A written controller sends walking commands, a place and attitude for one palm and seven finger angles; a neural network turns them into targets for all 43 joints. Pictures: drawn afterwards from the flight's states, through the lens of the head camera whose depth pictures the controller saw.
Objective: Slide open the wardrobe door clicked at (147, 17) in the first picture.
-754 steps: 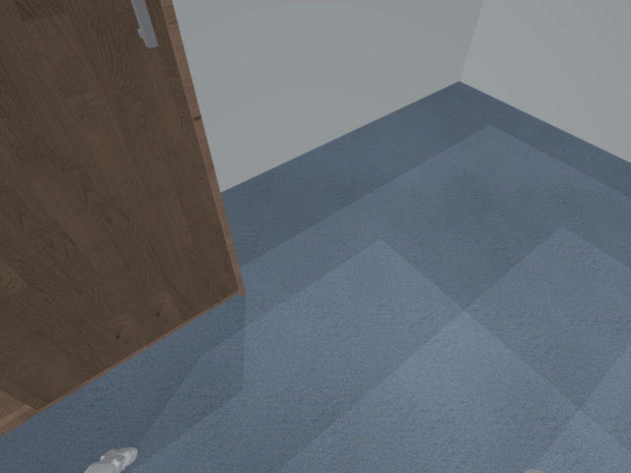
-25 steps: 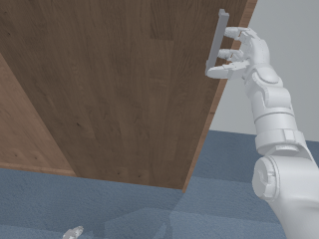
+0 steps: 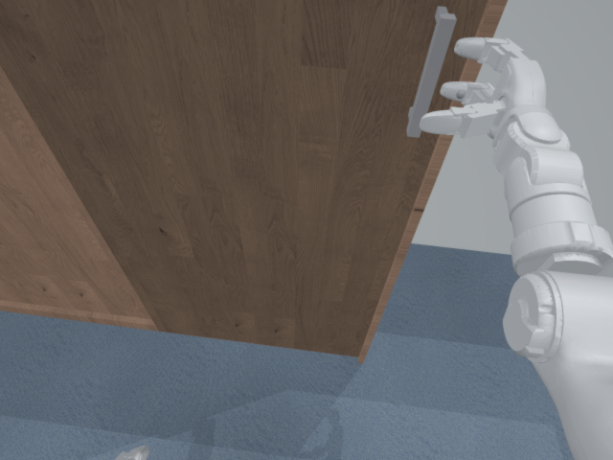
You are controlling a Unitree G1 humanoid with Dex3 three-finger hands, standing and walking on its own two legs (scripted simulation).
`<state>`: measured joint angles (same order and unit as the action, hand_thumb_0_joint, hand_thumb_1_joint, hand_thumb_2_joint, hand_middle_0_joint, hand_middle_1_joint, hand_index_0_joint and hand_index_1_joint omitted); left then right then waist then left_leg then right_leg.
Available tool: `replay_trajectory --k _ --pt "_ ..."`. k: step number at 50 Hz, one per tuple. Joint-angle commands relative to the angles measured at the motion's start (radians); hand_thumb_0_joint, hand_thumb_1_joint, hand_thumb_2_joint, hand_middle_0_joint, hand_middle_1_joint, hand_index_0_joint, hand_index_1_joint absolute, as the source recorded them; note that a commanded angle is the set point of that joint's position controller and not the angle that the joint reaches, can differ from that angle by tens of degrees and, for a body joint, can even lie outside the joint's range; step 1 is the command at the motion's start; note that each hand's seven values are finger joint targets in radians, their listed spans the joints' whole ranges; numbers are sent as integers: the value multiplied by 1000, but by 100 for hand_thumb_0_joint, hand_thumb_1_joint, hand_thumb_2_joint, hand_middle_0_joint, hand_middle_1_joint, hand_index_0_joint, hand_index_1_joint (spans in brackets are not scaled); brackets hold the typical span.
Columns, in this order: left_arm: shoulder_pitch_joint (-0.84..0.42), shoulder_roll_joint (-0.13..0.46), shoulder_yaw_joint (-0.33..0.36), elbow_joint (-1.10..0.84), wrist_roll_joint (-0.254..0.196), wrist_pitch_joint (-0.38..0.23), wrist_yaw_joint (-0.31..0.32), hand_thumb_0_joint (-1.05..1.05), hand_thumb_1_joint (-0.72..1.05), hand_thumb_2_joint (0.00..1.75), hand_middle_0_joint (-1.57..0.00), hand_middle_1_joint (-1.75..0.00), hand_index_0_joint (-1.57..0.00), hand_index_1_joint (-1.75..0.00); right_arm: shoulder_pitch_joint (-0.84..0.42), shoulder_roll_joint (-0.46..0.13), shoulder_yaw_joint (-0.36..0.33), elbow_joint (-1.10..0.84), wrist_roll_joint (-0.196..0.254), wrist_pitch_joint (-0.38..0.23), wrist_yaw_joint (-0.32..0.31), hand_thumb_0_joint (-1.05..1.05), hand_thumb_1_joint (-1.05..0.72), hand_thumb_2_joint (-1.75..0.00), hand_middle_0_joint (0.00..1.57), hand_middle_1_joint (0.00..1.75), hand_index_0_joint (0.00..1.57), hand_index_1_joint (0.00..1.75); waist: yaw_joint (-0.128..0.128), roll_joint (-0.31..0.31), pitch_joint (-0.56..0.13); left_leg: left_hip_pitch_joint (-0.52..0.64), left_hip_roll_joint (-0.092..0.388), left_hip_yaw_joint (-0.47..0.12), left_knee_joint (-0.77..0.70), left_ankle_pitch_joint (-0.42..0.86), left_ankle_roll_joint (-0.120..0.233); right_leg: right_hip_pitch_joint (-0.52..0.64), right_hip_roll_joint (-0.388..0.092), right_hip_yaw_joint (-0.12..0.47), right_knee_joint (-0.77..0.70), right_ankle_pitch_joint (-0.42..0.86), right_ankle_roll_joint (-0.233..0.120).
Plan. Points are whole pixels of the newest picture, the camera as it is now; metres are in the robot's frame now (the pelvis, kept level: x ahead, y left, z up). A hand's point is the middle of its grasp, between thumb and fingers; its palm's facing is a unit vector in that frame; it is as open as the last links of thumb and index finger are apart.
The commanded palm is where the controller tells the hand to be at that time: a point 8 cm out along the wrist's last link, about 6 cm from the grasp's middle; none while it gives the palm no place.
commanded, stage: feel for the door with the fingertips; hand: right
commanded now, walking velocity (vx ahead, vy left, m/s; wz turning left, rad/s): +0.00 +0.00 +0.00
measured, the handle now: (426, 75) +0.54 -0.08 +0.25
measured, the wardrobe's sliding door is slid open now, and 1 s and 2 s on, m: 0.00 0.00 0.00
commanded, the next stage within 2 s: slide the fingers in behind the handle in 0.08 s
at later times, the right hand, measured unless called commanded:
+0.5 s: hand (462, 96) +0.49 -0.12 +0.25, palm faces +0.00 +1.00 +0.01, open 13.8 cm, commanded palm +0.47 -0.16 +0.25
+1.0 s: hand (445, 94) +0.49 -0.09 +0.26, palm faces +0.00 +1.00 +0.00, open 13.9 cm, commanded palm +0.46 -0.14 +0.25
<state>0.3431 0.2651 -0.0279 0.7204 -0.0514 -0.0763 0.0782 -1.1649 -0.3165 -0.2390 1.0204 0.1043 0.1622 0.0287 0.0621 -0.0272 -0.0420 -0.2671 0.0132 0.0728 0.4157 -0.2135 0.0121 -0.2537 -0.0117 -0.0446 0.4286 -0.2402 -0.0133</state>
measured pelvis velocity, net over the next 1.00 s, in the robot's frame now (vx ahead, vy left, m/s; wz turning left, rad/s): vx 0.00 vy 0.00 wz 0.01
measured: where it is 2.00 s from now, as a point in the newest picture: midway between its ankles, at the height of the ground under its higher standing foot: outside the picture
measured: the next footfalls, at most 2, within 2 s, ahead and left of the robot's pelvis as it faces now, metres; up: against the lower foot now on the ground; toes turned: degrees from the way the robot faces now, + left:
none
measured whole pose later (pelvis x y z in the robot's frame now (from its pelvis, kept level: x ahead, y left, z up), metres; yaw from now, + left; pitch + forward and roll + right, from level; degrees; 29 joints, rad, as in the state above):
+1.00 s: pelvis +0.00 +0.00 +0.00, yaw +1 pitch +4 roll +0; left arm 0.32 0.25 -0.03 0.70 -0.05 -0.10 0.05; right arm -1.10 -0.24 -0.22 0.90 0.10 0.16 -0.01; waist 0.05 -0.03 -0.06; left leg -0.27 0.01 0.06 0.43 -0.22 0.01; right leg -0.25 -0.01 -0.06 0.44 -0.25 -0.02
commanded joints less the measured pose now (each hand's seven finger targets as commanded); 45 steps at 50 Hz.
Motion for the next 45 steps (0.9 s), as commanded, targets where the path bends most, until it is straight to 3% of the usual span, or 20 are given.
replay_trajectory --k 1,5,9,10,13,16,17,20,22,24,25,26,27,28,30,34,36,38,41,45 --pt "33 129 44 -90 8 -59 -1 0 90 90 -20 -30 -20 -30 -591 -166 3 -198 7 -113 1 0 50 -30 30 120 30 120 35 70 -321 101 -11 -42 -29 290 12 126 8 44 -13 247 -32" --pt "51 141 48 -75 6 -70 0 0 90 90 -20 -30 -20 -30 -643 -211 -24 -163 7 -125 9 0 50 -30 30 120 30 120 47 80 -321 88 -13 -49 -29 265 9 102 9 43 -19 202 -33" --pt "64 141 46 -68 6 -83 -3 0 90 90 -20 -30 -20 -30 -680 -210 -11 -153 -4 -145 13 0 50 -30 30 120 30 120 56 6 -325 57 -12 -50 -31 237 12 115 8 46 -16 191 -27" --pt "69 143 46 -63 6 -86 -3 0 90 90 -20 -30 -20 -30 -668 -228 -27 -119 -4 -145 12 0 50 -30 30 120 30 120 56 24 -298 43 -14 -53 -37 220 11 100 6 48 -15 176 -29" --pt "76 149 49 -69 8 -94 -6 0 90 90 -20 -30 -20 -30 -644 -255 -56 -118 -2 -162 11 0 50 -30 30 120 30 120 46 42 -324 62 -15 -53 -32 215 11 88 6 47 -18 168 -29" --pt "90 152 51 -69 11 -99 -7 0 90 90 -20 -30 -20 -30 -621 -240 -41 -91 3 -172 20 0 50 -30 30 120 30 120 51 79 -314 70 -13 -45 -34 201 9 73 3 46 -24 158 -29" --pt "85 153 49 -70 7 -100 -8 0 90 90 -20 -30 -20 -30 -615 -277 -72 -101 0 -176 20 0 50 -30 30 120 30 120 39 62 -329 74 -15 -52 -29 214 11 77 3 45 -21 166 -29" --pt "80 147 49 -81 7 -107 -12 0 90 90 -20 -30 -20 -30 -619 -245 -47 -148 -2 -185 28 0 50 -30 30 120 30 120 36 21 -354 69 -16 -51 -25 222 13 103 2 44 -21 182 -25" --pt "77 147 47 -82 4 -107 -14 0 90 90 -20 -30 -20 -30 -588 -237 -42 -141 -3 -187 25 0 50 -30 30 120 30 120 33 30 -314 56 -19 -45 -28 203 14 93 -3 47 -25 175 -25" --pt "71 145 51 -86 3 -111 -18 0 90 90 -20 -30 -20 -30 -604 -197 -15 -189 1 -184 23 0 50 -30 30 120 30 120 34 7 -332 41 -21 -43 -25 197 16 122 -5 50 -24 181 -21" --pt "66 144 52 -87 3 -114 -18 0 90 90 -20 -30 -20 -30 -599 -203 -26 -206 3 -181 21 0 50 -30 30 120 30 120 29 -10 -336 37 -21 -44 -25 199 17 133 -7 50 -23 188 -19" --pt "67 147 54 -91 4 -111 -17 0 90 90 -20 -30 -20 -30 -555 -207 -33 -207 11 -176 18 0 50 -30 30 120 30 120 18 30 -350 66 -21 -38 -23 207 18 128 -7 50 -22 205 -21" --pt "60 147 51 -91 2 -110 -17 0 90 90 -20 -30 -20 -30 -568 -220 -45 -224 13 -169 16 0 50 -30 30 120 30 120 19 20 -357 66 -22 -44 -23 219 18 132 -7 50 -23 208 -21" --pt "54 142 50 -90 0 -110 -17 0 90 90 -20 -30 -20 -30 -574 -173 -10 -223 16 -156 19 0 50 -30 30 120 30 120 28 42 -334 56 -23 -38 -23 214 16 127 -8 51 -26 202 -21" --pt "44 138 50 -93 2 -115 -21 0 90 90 -20 -30 -20 -30 -578 -134 14 -265 16 -143 13 0 50 -30 30 120 30 120 23 7 -338 39 -23 -36 -20 212 19 150 -10 55 -24 217 -17" --pt "42 138 49 -83 3 -102 -20 0 90 90 -20 -30 -20 -30 -575 -154 -14 -243 15 -107 -16 0 50 -30 30 120 30 120 23 50 -313 48 -23 -36 -21 223 15 121 -7 51 -23 219 -19" --pt "33 137 52 -94 7 -95 -22 0 90 90 -20 -30 -20 -30 -550 -167 -30 -275 11 -104 -33 0 50 -30 30 120 30 120 8 71 -342 80 -20 -34 -15 248 16 127 -8 48 -20 254 -21" --pt "24 129 48 -98 9 -92 -24 0 90 90 -20 -30 -20 -30 -557 -167 -36 -304 4 -102 -44 0 50 -30 30 120 30 120 2 40 -380 91 -20 -40 -6 295 16 147 -4 42 -11 292 -20" --pt "19 128 52 -105 12 -78 -25 0 90 90 -20 -30 -20 -30 -515 -163 -37 -304 0 -100 -46 0 50 -30 30 120 30 120 -3 94 -369 129 -18 -37 -5 330 17 133 -4 37 -9 317 -24" --pt "-7 115 46 -114 4 -66 -25 0 90 90 -20 -30 -20 -30 -520 -104 12 -340 1 -82 -35 0 50 -30 30 120 30 120 1 33 -351 107 -19 -39 -4 351 19 155 -2 30 -4 328 -23"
